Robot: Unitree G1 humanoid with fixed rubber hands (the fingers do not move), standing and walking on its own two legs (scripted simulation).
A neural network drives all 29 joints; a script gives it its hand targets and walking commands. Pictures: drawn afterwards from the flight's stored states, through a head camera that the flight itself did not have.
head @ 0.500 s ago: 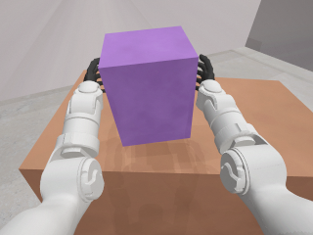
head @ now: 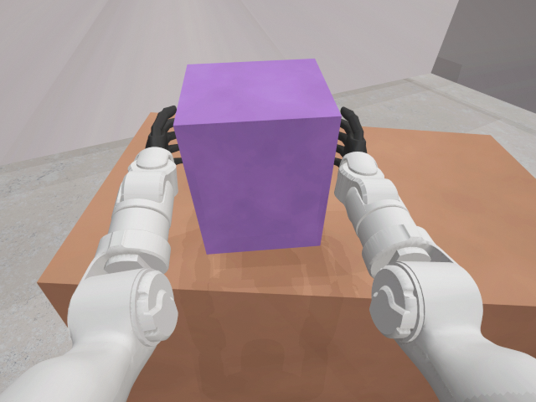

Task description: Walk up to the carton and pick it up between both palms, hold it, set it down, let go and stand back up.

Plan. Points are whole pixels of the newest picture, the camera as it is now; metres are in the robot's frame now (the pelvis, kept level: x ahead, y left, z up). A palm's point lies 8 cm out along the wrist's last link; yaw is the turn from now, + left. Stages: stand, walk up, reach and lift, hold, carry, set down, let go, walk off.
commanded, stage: set down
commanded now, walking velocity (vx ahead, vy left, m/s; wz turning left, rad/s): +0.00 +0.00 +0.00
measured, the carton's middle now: (258, 161) +0.46 +0.04 +0.18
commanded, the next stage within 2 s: none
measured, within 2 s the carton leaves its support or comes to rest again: neither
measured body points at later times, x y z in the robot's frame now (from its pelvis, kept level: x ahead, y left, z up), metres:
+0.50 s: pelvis +0.01 +0.00 +0.00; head -0.01 +0.02 +0.45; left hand +0.44 +0.20 +0.18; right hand +0.45 -0.10 +0.19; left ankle +0.04 +0.14 -0.75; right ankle -0.02 -0.13 -0.75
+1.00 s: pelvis +0.01 +0.00 +0.00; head +0.01 +0.03 +0.45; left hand +0.45 +0.20 +0.15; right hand +0.46 -0.10 +0.16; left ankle +0.04 +0.14 -0.75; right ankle -0.02 -0.13 -0.75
